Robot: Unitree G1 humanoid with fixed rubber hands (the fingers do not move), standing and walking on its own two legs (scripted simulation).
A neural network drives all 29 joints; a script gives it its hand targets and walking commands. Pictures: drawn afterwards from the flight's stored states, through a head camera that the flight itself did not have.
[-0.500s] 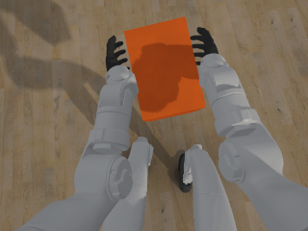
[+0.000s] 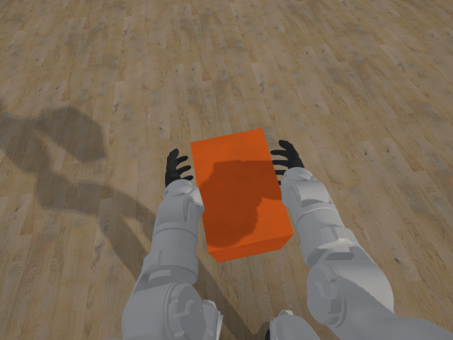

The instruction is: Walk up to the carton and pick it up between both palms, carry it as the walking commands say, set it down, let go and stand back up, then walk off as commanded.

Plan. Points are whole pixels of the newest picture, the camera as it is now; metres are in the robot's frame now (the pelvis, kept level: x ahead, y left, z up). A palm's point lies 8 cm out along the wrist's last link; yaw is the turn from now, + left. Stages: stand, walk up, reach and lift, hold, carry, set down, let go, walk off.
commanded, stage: reach and lift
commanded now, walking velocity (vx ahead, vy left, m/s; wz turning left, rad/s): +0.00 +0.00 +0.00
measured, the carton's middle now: (238, 199) +0.39 +0.03 -0.05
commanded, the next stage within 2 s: hold in 1.80 s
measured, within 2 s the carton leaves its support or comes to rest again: neither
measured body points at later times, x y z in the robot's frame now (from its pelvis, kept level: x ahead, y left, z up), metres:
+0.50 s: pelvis +0.05 -0.02 +0.03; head +0.01 -0.05 +0.48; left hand +0.37 +0.13 +0.08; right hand +0.40 -0.10 +0.08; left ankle +0.11 +0.15 -0.69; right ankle +0.08 -0.11 -0.69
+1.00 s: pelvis +0.05 -0.01 +0.03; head +0.01 -0.02 +0.48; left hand +0.38 +0.13 +0.08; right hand +0.40 -0.11 +0.08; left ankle +0.11 +0.15 -0.69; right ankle +0.08 -0.11 -0.69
